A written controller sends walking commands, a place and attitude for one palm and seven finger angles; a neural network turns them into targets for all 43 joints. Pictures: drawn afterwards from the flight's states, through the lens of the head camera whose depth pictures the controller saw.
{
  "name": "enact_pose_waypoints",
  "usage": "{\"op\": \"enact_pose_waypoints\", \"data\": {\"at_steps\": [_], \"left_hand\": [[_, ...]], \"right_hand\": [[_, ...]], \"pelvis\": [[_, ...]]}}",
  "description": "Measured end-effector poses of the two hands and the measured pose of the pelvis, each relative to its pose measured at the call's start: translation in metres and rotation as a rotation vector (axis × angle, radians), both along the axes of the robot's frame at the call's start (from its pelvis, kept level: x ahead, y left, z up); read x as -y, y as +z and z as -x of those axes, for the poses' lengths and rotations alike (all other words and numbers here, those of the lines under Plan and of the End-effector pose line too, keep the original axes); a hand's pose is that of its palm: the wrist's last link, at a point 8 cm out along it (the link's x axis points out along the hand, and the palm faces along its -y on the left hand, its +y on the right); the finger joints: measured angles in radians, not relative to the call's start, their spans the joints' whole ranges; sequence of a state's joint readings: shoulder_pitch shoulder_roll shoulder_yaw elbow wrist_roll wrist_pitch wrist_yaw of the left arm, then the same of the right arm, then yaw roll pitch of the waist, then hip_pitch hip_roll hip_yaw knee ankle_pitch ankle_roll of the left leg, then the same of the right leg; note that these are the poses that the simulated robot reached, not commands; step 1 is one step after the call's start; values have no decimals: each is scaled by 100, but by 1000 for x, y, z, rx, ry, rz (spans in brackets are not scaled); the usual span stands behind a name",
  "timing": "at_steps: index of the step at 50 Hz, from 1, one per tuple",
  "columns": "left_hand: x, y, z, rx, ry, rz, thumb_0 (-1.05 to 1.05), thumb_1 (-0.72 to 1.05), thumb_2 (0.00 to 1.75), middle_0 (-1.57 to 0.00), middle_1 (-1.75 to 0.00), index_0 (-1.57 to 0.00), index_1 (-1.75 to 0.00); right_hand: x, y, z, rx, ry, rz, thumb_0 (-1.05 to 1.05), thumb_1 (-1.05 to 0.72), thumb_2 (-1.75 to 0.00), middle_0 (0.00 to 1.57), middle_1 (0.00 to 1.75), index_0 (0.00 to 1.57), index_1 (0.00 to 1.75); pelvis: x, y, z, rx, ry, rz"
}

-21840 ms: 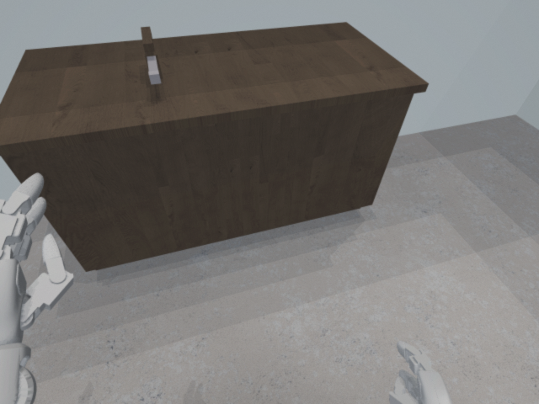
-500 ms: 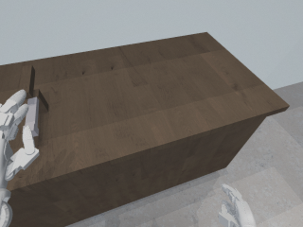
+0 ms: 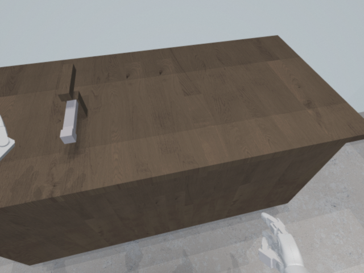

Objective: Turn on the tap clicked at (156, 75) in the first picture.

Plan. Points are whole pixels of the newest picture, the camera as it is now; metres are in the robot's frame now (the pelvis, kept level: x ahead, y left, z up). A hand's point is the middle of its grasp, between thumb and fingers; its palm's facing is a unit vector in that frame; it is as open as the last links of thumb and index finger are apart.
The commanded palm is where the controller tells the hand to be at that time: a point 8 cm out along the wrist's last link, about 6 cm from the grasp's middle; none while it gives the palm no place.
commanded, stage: come to a stop and stand still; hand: left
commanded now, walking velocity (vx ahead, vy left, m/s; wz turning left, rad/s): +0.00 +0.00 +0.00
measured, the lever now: (68, 136) +0.39 +0.34 +0.04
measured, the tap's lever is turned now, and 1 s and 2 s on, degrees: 0 0 0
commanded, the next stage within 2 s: look again from close up in 1.02 s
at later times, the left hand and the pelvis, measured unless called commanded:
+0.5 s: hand out of the picture +0.23 +0.31 +0.19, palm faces +0.39 -0.84 -0.38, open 7.4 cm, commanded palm +0.17 +0.35 +0.18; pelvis +0.01 +0.07 +0.00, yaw +0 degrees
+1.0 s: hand (20, 160) +0.24 +0.30 +0.17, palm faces +0.36 -0.86 -0.36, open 7.4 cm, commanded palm +0.18 +0.33 +0.18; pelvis +0.02 +0.06 +0.00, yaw -1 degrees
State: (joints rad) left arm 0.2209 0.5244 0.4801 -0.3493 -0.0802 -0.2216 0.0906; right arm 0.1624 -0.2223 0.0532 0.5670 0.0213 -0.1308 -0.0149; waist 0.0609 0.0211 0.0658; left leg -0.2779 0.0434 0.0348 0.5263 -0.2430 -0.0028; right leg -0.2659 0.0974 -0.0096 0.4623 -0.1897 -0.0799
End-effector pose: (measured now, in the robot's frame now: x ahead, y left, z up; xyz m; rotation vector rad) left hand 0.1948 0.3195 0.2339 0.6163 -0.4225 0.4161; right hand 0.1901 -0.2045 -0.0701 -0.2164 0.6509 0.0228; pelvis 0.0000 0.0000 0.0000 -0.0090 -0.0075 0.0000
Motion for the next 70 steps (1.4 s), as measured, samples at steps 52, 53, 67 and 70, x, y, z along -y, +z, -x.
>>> {"op": "enact_pose_waypoints", "data": {"at_steps": [52, 53, 67, 70], "left_hand": [[-22, -60, -5, -159, -81, 218, 1, 89, 90, -21, -30, -21, -30], [-20, -63, -5, -168, -80, 228, 1, 90, 90, -21, -30, -21, -30], [-11, -60, 4, -171, -94, 219, 1, 89, 90, -21, -30, -21, -30], [-12, -61, 5, -175, -86, 221, 1, 89, 90, -21, -30, -21, -30]], "right_hand": [[-29, 20, 9, 13, -122, 56, 1, -90, -90, 20, 30, 20, 30], [-28, 20, 11, 11, -125, 56, 1, -90, -90, 20, 30, 20, 30], [-26, 14, 26, -10, -132, 47, 1, -90, -90, 20, 30, 20, 30], [-27, 13, 28, -8, -133, 43, 1, -90, -90, 20, 30, 20, 30]], "pelvis": [[-56, 5, -16, 16, -24, 13], [-55, 5, -16, 16, -25, 13], [-49, 7, -8, 19, -28, 13], [-50, 7, -7, 20, -28, 12]]}}
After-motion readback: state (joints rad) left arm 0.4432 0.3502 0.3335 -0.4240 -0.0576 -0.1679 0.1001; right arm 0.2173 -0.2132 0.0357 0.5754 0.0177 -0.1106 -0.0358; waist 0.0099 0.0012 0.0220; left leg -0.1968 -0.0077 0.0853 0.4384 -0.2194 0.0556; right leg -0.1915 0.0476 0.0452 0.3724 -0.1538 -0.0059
